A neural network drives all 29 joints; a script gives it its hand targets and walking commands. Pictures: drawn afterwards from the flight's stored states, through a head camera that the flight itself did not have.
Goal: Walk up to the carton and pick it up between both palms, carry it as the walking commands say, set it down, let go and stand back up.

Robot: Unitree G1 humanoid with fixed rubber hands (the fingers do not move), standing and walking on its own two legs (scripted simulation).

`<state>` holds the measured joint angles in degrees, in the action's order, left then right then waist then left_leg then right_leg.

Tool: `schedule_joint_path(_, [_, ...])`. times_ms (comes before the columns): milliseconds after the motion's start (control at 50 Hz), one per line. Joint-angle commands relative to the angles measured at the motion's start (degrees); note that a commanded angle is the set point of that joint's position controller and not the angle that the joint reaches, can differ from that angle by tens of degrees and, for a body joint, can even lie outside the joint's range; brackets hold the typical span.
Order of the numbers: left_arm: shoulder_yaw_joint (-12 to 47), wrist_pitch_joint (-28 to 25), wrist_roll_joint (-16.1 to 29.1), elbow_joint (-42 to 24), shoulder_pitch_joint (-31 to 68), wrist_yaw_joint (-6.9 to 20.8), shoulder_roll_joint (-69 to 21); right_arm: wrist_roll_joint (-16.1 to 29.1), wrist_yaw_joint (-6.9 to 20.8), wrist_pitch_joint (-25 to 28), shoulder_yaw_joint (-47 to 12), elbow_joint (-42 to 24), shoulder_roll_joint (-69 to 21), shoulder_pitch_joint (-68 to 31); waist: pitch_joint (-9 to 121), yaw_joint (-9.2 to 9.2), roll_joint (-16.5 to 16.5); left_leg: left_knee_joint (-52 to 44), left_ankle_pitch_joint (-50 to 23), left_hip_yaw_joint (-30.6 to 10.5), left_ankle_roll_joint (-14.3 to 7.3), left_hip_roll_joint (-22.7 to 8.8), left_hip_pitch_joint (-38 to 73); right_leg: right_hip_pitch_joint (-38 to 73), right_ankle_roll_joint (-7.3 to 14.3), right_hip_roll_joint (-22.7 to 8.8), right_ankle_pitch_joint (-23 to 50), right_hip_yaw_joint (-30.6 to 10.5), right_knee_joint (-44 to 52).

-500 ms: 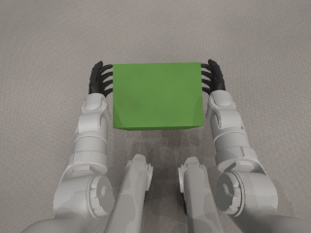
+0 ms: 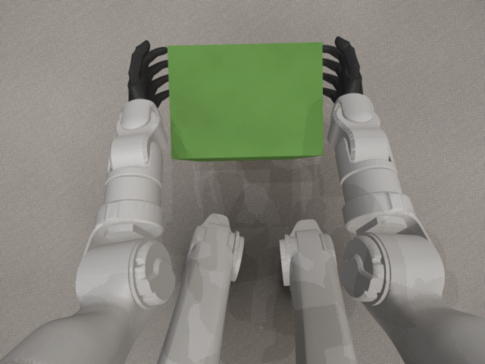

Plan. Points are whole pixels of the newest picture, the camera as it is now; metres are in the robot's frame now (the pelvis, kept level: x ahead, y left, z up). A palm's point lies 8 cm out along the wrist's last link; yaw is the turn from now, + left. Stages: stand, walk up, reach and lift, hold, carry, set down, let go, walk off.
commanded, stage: set down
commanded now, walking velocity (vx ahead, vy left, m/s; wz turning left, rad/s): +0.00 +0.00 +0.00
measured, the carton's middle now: (245, 116) +0.49 +0.04 -0.20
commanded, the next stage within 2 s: none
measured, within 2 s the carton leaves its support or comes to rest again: rests again in 1.66 s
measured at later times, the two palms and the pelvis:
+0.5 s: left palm (162, 105) +0.50 +0.19 -0.19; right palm (328, 100) +0.52 -0.11 -0.20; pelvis -0.01 +0.00 -0.06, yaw +0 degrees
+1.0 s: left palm (166, 108) +0.50 +0.19 -0.21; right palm (326, 103) +0.53 -0.11 -0.22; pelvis +0.00 +0.00 -0.08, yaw +0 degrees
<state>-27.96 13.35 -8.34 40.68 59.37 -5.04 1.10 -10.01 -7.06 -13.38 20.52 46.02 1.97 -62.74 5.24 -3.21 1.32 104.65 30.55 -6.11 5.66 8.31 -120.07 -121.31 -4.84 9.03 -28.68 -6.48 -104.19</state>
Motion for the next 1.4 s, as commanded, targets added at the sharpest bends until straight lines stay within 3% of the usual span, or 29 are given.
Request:
schedule_joint_path(0, [29.4,-0.1,6.2,1.1,35.9,14.2,-52.2,5.9,11.0,1.8,-25.4,-1.3,-54.5,-35.2,60.7,-1.92,1.9,-8.4,-15.5,11.3,-1.8,1.7,29.0,34.7,2.2,2.1,11.7,10.5,7.0])
schedule_joint_path(500, [31.4,-1.4,9.8,2.7,44.8,14.2,-47.7,10.8,11.8,3.3,-27.3,-0.1,-48.2,-44.8,58.8,-1.84,1.4,2.6,-17.9,11.8,-2.0,0.3,24.5,26.7,2.0,0.8,12.8,11.5,-4.7])
schedule_joint_path(660, [36.2,-2.3,13.2,-1.2,46.6,13.0,-49.2,14.4,11.6,4.2,-31.2,-3.1,-49.3,-46.1,63.1,-1.73,0.5,5.0,-23.9,11.6,-2.0,0.3,28.5,27.8,2.2,1.0,18.0,12.0,-7.5])
schedule_joint_path(800, [32.7,-2.0,10.9,3.1,43.9,13.5,-48.7,12.4,12.1,4.1,-28.2,1.1,-48.5,-43.4,55.3,-1.37,0.7,5.1,-19.2,11.8,-2.3,0.5,24.3,23.9,2.4,1.0,13.5,11.7,-7.3])
schedule_joint_path(1020, [30.9,-3.0,10.4,4.8,46.1,13.8,-46.7,12.6,12.3,5.1,-27.0,1.6,-46.3,-46.2,51.9,-1.43,0.9,6.0,-16.8,11.6,-2.8,0.3,21.6,21.5,2.5,0.8,11.6,11.4,-7.9])
schedule_joint_path(1380, [30.1,-4.5,10.1,5.9,44.9,14.1,-44.6,13.1,12.4,6.7,-26.4,3.8,-43.9,-44.9,47.9,-1.70,0.6,7.8,-18.7,11.1,-2.9,0.0,19.2,19.5,3.0,0.7,13.7,11.0,-9.6])
